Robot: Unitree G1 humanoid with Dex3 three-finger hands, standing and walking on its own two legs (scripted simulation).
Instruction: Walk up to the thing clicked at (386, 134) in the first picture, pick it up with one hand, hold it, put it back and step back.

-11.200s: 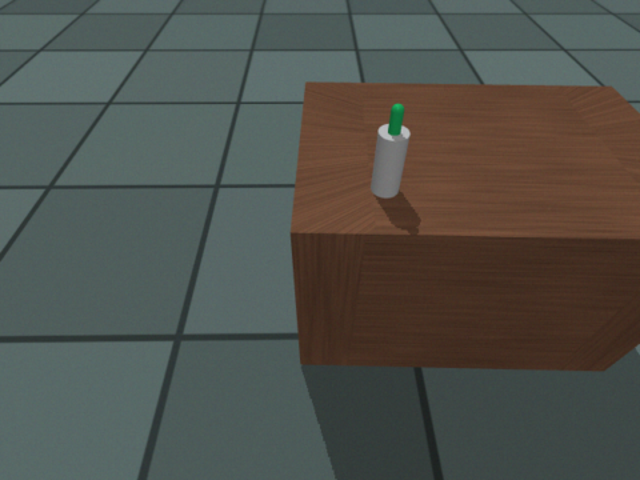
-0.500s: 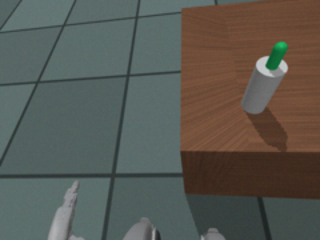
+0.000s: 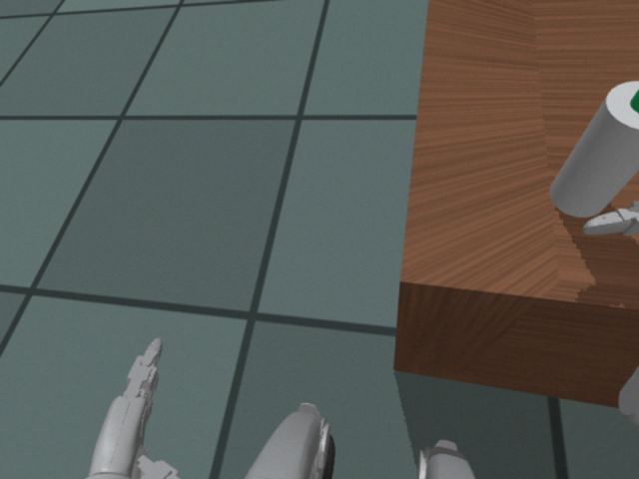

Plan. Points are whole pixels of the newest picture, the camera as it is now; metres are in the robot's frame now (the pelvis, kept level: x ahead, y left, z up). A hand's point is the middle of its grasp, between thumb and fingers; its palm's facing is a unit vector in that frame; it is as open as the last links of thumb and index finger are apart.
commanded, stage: close in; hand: right
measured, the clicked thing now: (620, 138) +0.52 -0.24 +0.08
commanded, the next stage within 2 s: rest palm in 0.22 s
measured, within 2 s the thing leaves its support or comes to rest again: leaves its support in 1.60 s
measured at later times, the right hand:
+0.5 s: hand (596, 172) +0.50 -0.23 +0.05, palm faces +0.23 +0.97 +0.01, open 16.9 cm
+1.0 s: hand (602, 158) +0.51 -0.23 +0.05, palm faces +0.23 +0.97 -0.01, open 10.0 cm
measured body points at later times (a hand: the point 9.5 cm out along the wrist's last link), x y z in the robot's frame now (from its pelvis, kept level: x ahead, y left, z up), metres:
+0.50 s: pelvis +0.00 +0.01 +0.00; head +0.13 -0.03 +0.43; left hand +0.16 +0.27 +0.01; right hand +0.48 -0.28 +0.05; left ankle +0.05 +0.15 -0.64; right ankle -0.01 -0.12 -0.64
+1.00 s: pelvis +0.00 +0.00 +0.00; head +0.13 -0.04 +0.43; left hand +0.15 +0.26 +0.01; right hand +0.49 -0.28 +0.06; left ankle +0.05 +0.15 -0.64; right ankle -0.01 -0.12 -0.64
